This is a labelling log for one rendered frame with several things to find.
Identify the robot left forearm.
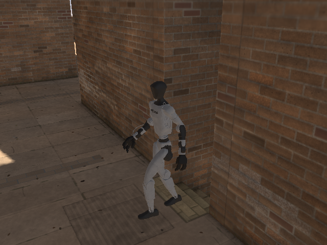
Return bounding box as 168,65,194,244
178,125,186,155

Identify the robot right upper arm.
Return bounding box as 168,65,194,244
147,100,156,126

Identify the robot left upper arm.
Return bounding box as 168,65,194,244
162,105,184,132

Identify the right robot shin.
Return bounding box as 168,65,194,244
160,177,178,199

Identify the robot right forearm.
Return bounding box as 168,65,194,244
132,121,150,140

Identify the left robot thigh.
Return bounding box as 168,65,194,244
144,146,173,186

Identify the left robot hand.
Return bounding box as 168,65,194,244
175,155,187,171

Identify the right robot hand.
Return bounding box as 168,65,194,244
122,136,135,153

